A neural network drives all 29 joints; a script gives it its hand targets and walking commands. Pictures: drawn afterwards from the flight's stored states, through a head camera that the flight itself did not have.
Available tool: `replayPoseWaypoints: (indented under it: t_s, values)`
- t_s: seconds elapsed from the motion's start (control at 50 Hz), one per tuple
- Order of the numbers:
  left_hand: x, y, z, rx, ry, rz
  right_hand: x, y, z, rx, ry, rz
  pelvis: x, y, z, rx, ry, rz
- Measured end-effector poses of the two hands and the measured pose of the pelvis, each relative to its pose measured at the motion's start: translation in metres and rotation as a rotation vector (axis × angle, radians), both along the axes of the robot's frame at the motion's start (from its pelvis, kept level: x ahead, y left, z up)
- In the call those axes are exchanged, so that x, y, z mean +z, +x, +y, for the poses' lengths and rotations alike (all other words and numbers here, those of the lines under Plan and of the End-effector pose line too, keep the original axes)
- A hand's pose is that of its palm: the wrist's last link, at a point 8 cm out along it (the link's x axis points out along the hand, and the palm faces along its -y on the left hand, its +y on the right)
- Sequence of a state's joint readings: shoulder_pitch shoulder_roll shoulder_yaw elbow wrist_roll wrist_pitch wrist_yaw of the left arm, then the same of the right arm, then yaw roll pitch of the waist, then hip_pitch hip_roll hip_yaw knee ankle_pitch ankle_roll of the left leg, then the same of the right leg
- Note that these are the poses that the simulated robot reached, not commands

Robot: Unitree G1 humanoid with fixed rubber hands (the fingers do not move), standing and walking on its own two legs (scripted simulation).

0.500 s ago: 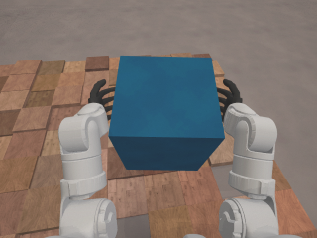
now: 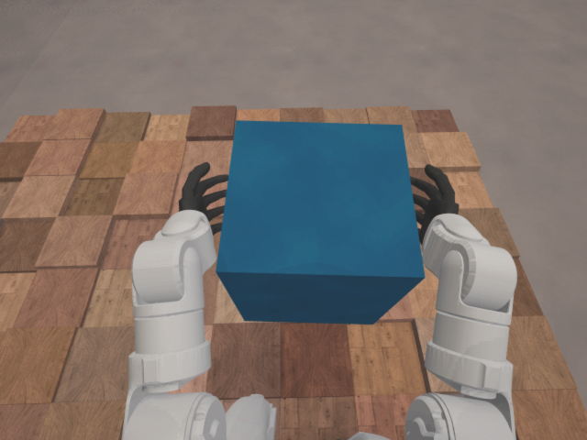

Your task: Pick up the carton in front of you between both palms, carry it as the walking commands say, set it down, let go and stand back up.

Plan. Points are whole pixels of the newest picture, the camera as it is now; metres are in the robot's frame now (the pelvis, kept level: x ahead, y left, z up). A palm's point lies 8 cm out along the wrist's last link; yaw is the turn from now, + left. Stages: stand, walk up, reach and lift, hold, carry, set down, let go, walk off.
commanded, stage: carry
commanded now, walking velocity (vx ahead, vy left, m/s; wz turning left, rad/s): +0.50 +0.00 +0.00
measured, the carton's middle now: (313, 235) +0.37 +0.02 +0.03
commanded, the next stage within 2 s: none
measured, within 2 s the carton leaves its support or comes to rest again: neither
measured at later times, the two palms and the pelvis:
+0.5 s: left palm (240, 40) +0.72 +0.17 +0.13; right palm (408, 51) +0.70 -0.13 +0.13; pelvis +0.35 +0.04 -0.01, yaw -1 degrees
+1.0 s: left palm (268, 10) +0.99 +0.15 +0.05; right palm (392, 17) +0.99 -0.15 +0.04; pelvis +0.71 +0.00 -0.01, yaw +0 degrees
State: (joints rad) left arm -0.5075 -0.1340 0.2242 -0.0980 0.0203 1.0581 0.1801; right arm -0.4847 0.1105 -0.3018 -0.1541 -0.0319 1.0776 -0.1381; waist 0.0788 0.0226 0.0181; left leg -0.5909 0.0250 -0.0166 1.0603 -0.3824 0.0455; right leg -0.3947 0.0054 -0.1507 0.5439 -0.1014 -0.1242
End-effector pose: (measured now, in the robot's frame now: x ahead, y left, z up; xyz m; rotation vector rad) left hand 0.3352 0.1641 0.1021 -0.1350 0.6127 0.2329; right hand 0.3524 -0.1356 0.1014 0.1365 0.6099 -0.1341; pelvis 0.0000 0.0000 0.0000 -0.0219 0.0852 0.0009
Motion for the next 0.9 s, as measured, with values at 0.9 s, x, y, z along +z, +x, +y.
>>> replayPoseWaypoints:
  t_s: [0.9]
  values:
    - [-0.055, 0.586, -0.009, 0.007, 0.016, 0.13, -0.065, 0.588, -0.008, 0.025, 0.003, 0.138, -0.006, 0.629, -0.008, 0.009, 0.067, 0.013]
